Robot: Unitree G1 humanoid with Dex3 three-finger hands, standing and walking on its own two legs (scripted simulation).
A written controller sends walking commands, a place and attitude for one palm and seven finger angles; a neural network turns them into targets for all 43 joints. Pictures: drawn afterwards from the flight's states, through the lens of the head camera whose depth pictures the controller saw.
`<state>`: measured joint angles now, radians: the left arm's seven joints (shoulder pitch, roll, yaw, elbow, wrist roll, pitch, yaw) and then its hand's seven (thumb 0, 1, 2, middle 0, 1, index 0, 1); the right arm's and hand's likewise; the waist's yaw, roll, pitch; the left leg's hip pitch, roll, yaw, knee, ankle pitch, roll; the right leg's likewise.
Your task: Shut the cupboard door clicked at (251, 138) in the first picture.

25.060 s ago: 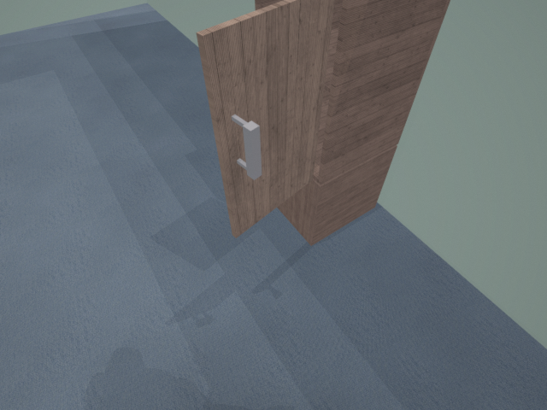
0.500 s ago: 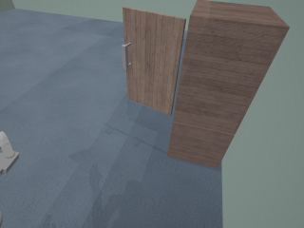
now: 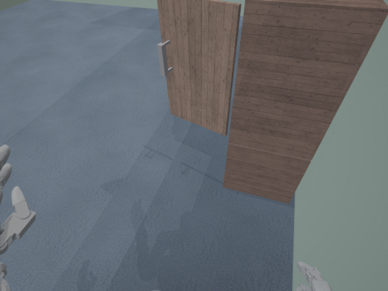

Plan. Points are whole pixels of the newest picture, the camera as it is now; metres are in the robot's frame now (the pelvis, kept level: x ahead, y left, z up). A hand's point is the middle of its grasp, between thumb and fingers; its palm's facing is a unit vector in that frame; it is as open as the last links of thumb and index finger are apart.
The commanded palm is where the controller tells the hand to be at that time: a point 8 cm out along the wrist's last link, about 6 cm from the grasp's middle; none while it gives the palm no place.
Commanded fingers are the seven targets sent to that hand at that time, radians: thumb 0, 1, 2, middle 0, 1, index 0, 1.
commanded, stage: stop stepping back and stand still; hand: left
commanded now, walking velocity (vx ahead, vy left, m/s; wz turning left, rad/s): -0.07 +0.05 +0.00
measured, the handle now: (166, 58) +1.03 +0.20 +0.00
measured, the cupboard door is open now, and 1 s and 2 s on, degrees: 75 75 75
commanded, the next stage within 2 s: let the arm hang, fingers relaxed in 0.46 s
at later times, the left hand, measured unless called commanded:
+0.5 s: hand (37, 194) +0.23 +0.28 +0.15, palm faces +0.37 -0.80 -0.46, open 7.4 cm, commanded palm +0.17 +0.32 +0.18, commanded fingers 0.00 0.90 0.90 -0.20 -0.30 -0.20 -0.30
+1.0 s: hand out of the picture +0.03 +0.22 -0.18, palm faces +0.03 -0.98 -0.18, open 7.0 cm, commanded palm none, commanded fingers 0.00 0.90 0.90 -0.20 -0.30 -0.20 -0.30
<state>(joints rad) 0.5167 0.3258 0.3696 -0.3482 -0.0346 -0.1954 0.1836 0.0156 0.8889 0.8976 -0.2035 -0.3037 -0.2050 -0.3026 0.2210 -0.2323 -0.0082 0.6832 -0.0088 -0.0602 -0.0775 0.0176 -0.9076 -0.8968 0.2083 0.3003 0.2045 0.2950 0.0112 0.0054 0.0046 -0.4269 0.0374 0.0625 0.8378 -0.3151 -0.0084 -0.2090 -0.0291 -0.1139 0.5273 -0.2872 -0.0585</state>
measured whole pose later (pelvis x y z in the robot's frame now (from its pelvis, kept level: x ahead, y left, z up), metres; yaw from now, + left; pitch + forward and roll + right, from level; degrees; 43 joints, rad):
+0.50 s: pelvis +0.03 +0.02 +0.00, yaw -1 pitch +0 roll -1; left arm 0.60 0.41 0.38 -0.50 -0.07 -0.14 0.17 0.02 0.89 0.90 -0.21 -0.30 -0.21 -0.30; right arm 0.22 -0.17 0.04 0.61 0.01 -0.04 -0.08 0.01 -0.91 -0.90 0.21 0.30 0.20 0.30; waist -0.01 0.01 0.01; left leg -0.30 0.05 0.08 0.51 -0.22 0.00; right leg -0.19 0.01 -0.10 0.47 -0.29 -0.02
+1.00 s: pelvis +0.01 +0.03 +0.00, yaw +1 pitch +0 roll -1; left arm 0.30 0.21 0.01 0.91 0.01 0.04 0.02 -0.02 0.98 0.90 -0.20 -0.30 -0.20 -0.30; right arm 0.31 -0.19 0.02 0.97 -0.03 0.05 -0.01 0.01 -0.91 -0.90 0.20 0.30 0.20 0.29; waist 0.00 -0.03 0.06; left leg -0.34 0.03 0.04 0.53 -0.19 0.02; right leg -0.22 -0.02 -0.14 0.50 -0.27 -0.01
